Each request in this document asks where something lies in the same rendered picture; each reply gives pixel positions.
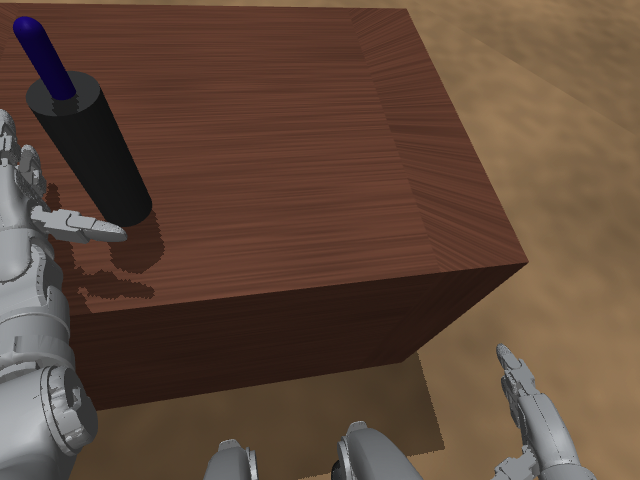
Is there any left robot hand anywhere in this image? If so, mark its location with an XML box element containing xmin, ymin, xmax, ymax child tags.
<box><xmin>0</xmin><ymin>109</ymin><xmax>128</xmax><ymax>244</ymax></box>

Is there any left robot arm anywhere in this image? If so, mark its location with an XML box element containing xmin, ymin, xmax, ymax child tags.
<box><xmin>0</xmin><ymin>228</ymin><xmax>98</xmax><ymax>480</ymax></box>

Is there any right robot hand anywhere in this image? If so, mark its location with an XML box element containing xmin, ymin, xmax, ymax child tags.
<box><xmin>491</xmin><ymin>343</ymin><xmax>581</xmax><ymax>480</ymax></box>

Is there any right robot arm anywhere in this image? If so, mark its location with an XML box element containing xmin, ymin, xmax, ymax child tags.
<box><xmin>539</xmin><ymin>464</ymin><xmax>597</xmax><ymax>480</ymax></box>

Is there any bottle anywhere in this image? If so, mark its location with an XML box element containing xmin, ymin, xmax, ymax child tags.
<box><xmin>13</xmin><ymin>16</ymin><xmax>152</xmax><ymax>227</ymax></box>

